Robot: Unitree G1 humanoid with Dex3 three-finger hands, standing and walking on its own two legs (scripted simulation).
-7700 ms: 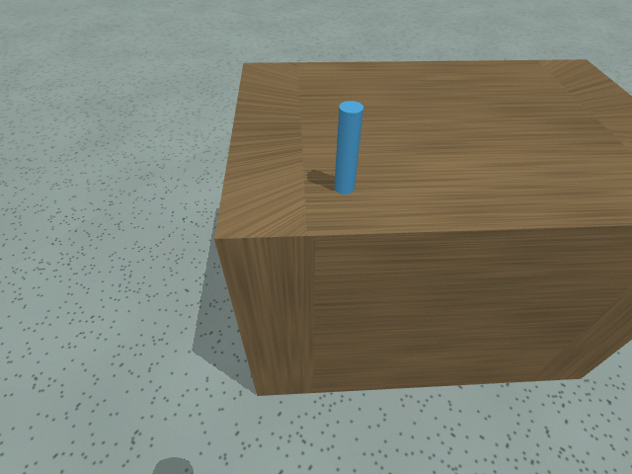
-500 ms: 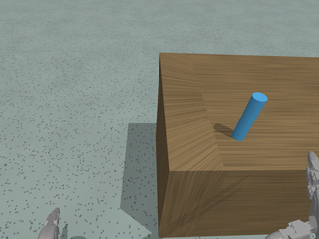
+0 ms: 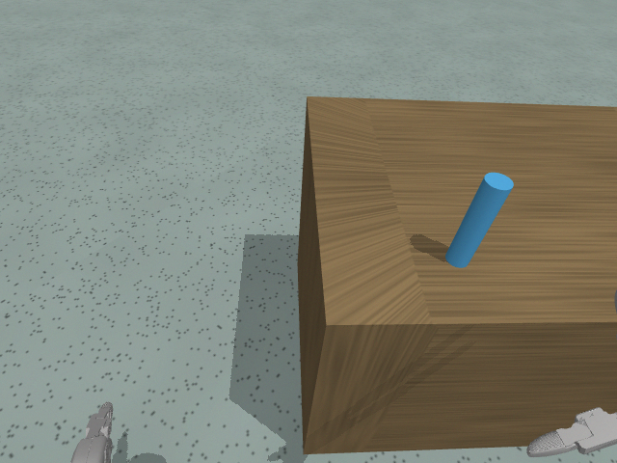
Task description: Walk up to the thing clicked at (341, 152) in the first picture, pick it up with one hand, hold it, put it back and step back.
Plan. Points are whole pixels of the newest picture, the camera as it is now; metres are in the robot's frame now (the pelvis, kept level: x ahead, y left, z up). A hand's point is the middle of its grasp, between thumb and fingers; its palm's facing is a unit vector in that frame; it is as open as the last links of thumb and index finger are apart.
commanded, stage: rise first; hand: right
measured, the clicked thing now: (475, 224) +0.46 -0.28 +0.06
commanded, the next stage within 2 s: go down in 0.12 s
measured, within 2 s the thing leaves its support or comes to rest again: neither
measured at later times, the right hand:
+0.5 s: hand (607, 350) +0.21 -0.30 +0.13, palm faces +0.43 +0.81 -0.39, open 17.2 cm
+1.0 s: hand out of the picture +0.28 -0.39 +0.14, palm faces +0.31 +0.95 -0.07, open 17.6 cm
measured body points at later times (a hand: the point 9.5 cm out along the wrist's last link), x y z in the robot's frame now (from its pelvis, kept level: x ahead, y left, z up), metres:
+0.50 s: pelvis +0.01 +0.00 +0.00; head -0.01 +0.02 +0.45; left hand +0.18 +0.28 -0.08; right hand +0.18 -0.34 +0.15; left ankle +0.01 +0.13 -0.74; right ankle +0.01 -0.14 -0.74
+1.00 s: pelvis +0.00 -0.01 +0.00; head +0.01 -0.01 +0.45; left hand +0.16 +0.25 -0.09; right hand +0.26 -0.44 +0.14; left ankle +0.01 +0.13 -0.74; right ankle +0.01 -0.14 -0.74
